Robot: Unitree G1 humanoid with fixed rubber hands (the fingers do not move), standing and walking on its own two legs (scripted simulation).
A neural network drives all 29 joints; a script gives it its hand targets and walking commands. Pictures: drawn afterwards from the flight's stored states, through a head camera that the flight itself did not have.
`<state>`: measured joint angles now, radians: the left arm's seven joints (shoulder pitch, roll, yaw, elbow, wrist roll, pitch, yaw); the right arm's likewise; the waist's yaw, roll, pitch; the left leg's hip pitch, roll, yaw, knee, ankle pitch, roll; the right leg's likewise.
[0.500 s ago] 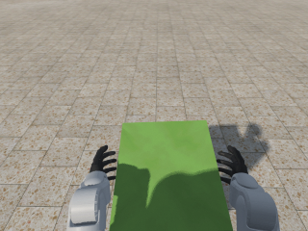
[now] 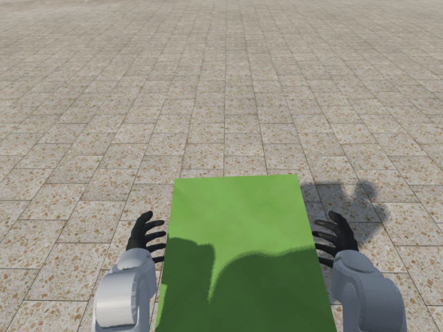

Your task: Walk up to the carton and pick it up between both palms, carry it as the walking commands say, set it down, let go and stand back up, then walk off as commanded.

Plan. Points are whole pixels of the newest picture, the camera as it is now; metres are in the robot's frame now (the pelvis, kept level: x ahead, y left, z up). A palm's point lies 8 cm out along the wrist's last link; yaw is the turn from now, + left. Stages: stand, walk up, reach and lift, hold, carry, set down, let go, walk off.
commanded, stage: carry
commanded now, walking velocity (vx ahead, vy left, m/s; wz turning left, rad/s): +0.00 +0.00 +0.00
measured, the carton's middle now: (239, 259) +0.29 +0.00 +0.00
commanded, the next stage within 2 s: hold in 0.08 s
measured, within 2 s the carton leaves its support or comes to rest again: neither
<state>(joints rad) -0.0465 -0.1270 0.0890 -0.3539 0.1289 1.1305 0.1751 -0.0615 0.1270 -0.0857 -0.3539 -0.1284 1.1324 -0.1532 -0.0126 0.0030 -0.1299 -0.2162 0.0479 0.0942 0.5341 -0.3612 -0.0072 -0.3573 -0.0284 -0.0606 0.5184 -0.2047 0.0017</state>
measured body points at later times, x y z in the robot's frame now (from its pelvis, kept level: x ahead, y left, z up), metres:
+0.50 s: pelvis -0.03 +0.00 +0.01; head -0.07 -0.01 +0.46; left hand +0.25 +0.17 +0.03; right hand +0.26 -0.17 +0.03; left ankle -0.05 +0.12 -0.73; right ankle +0.04 -0.13 -0.73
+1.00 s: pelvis -0.03 -0.02 +0.01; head -0.05 -0.04 +0.46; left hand +0.27 +0.17 +0.02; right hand +0.29 -0.17 +0.02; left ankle -0.05 +0.12 -0.73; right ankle +0.04 -0.13 -0.73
